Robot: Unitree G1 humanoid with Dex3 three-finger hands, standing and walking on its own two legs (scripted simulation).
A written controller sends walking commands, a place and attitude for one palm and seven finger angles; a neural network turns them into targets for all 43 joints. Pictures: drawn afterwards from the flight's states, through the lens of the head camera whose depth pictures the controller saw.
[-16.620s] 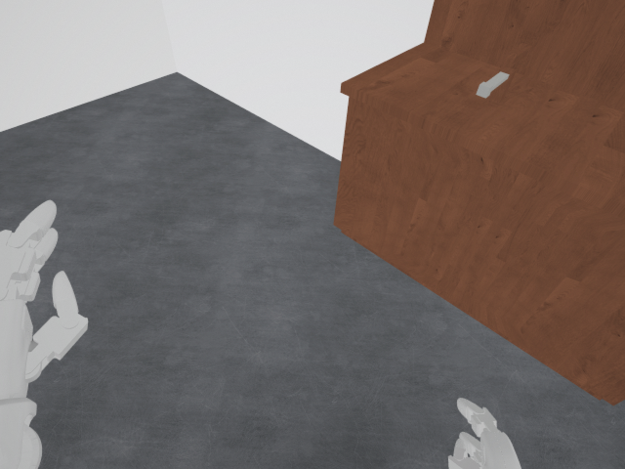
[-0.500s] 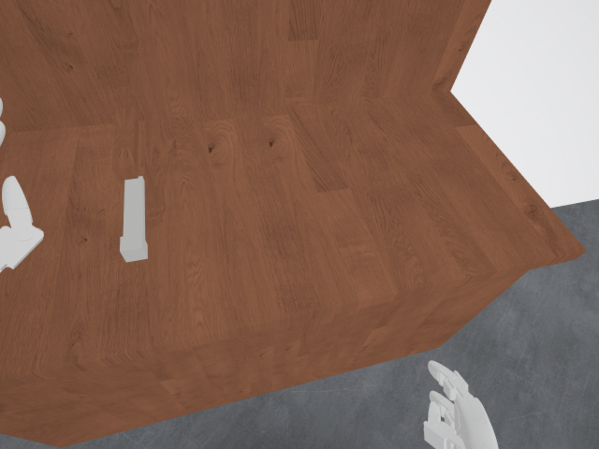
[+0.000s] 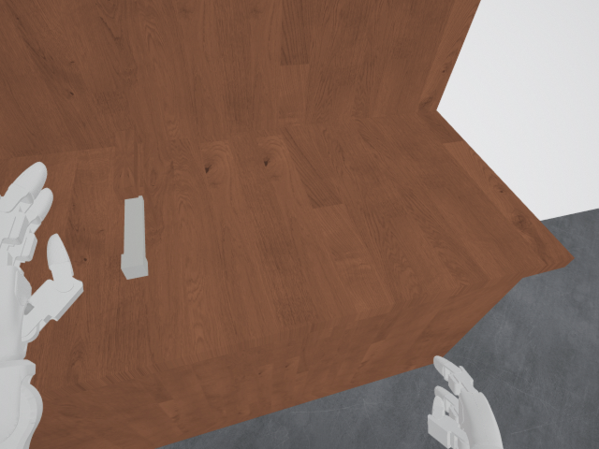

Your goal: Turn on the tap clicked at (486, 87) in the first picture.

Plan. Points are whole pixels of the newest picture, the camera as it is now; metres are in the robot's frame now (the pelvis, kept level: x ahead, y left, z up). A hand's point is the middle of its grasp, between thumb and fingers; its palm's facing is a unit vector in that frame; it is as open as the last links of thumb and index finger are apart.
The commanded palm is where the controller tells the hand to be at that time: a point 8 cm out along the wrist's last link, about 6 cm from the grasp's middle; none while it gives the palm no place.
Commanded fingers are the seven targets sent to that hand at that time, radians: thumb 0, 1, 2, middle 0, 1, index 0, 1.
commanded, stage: come to a stop and stand still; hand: left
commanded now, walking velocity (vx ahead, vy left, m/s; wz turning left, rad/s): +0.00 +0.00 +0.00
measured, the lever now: (134, 265) +0.32 +0.27 +0.04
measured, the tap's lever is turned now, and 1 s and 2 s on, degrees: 0 0 0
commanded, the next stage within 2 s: look again from close up in 0.28 s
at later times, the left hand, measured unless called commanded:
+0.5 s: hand (73, 293) +0.21 +0.25 +0.16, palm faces +0.38 -0.85 -0.36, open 7.4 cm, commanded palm +0.15 +0.28 +0.17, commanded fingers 0.00 0.90 0.90 -0.20 -0.30 -0.20 -0.30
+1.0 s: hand (89, 284) +0.22 +0.24 +0.16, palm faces +0.38 -0.86 -0.35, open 7.4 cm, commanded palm +0.16 +0.27 +0.17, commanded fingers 0.00 0.90 0.90 -0.20 -0.30 -0.20 -0.30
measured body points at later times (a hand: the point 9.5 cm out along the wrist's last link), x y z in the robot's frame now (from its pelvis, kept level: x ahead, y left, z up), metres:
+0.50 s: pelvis -0.01 +0.00 +0.00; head +0.02 +0.03 +0.45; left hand +0.19 +0.29 +0.18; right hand +0.17 -0.22 -0.07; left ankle +0.00 +0.08 -0.74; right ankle +0.03 -0.15 -0.74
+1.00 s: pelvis +0.00 -0.01 +0.00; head +0.03 +0.01 +0.45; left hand +0.20 +0.28 +0.18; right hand +0.19 -0.23 -0.07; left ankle +0.00 +0.08 -0.74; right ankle +0.03 -0.15 -0.74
